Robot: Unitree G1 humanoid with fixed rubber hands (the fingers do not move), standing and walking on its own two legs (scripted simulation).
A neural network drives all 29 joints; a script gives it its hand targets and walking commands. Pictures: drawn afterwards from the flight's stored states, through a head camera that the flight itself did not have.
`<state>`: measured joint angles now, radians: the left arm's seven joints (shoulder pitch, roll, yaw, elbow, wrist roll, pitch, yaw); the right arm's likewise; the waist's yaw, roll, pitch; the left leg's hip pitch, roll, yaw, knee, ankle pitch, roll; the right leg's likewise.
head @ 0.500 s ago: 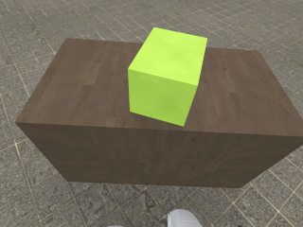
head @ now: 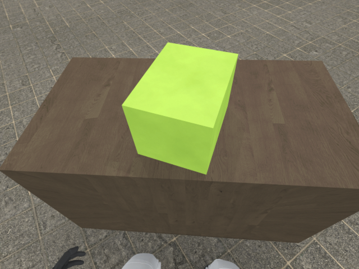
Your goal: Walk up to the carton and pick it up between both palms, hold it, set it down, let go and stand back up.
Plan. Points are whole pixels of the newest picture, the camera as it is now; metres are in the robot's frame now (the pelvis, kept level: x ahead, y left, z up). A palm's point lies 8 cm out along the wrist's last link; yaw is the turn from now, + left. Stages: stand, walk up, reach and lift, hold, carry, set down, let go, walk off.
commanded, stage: walk up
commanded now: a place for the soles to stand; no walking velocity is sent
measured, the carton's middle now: (186, 105) +0.54 +0.00 +0.00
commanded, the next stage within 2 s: none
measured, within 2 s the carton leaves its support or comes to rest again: neither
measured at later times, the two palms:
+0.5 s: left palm out of the picture +0.08 +0.29 -0.09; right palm (288, 262) +0.15 -0.23 -0.09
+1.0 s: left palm (61, 259) +0.14 +0.28 -0.09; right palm (293, 261) +0.16 -0.24 -0.09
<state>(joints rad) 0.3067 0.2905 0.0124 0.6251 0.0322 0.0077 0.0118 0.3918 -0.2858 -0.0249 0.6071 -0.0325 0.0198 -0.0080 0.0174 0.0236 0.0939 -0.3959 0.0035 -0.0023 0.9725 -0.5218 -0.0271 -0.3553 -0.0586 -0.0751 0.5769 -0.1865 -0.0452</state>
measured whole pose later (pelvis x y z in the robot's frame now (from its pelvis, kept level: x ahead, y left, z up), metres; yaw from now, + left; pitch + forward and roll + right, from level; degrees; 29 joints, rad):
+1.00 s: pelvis +0.04 +0.01 +0.00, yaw +3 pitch -1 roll +0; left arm 0.28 0.31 -0.03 0.62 0.00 0.01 -0.01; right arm 0.32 -0.28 -0.01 0.62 0.00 0.01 0.01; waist 0.01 0.00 0.03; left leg -0.21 -0.02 -0.02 0.56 -0.33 0.00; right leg -0.29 -0.05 -0.10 0.57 -0.26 -0.01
